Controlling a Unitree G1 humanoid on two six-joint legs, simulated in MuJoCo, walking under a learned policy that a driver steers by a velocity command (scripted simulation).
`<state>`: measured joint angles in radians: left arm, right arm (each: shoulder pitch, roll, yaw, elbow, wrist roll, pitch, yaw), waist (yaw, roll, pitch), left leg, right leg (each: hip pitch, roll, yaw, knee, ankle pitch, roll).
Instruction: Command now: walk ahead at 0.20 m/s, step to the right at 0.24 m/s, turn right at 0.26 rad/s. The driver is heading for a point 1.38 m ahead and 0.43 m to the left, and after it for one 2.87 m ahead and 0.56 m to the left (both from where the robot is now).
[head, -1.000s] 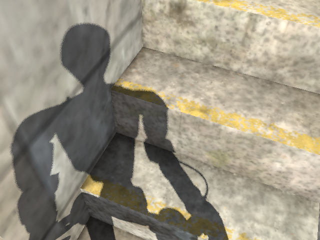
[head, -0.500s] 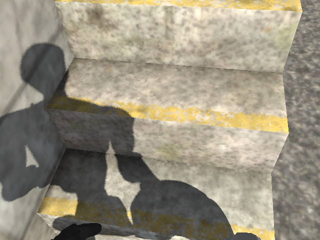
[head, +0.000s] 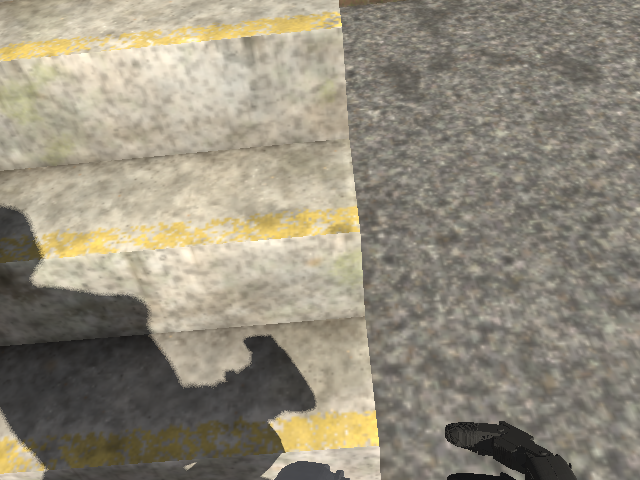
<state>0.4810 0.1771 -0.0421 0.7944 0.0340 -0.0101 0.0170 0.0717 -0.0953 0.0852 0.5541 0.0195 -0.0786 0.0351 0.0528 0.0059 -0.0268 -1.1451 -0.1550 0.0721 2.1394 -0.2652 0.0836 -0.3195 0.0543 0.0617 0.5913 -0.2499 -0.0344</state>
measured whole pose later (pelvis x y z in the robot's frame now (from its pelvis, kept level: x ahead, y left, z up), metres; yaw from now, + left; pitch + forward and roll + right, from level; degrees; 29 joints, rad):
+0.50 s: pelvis +0.12 -0.08 +0.03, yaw +6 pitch -3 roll +6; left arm 0.13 0.34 0.00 0.42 0.02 0.08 0.02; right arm 0.40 -0.19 0.03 0.64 -0.01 -0.06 -0.14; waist -0.08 0.02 0.08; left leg -0.87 -0.10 0.05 1.54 -0.63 0.03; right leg -0.72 0.03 0.22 1.79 -0.19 0.13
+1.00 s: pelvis +0.09 -0.35 -0.20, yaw +25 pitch -3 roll +1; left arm 0.41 0.17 -0.06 0.80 0.00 0.07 0.11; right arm 0.25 -0.19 -0.05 0.71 0.02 0.07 -0.10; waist 0.06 0.07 0.00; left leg -0.70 -0.10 -0.15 1.66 -0.19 -0.13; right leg -0.25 0.02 -0.06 0.43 -0.13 -0.05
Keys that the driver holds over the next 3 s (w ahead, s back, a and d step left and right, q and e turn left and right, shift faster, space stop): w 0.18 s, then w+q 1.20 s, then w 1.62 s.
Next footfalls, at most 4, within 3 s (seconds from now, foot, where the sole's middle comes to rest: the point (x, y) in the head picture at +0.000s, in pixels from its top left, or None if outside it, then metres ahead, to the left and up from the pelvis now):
0.26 left None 0.25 0.07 -0.56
0.74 right None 0.22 -0.38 -0.98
1.28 left None -0.09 -0.38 -0.98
1.68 right None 0.01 -0.58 -0.98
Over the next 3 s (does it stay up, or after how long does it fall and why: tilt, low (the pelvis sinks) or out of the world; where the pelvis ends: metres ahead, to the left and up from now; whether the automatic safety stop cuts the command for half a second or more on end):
stays up -0.09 -0.48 -0.20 its command is cut before an obstacle from the start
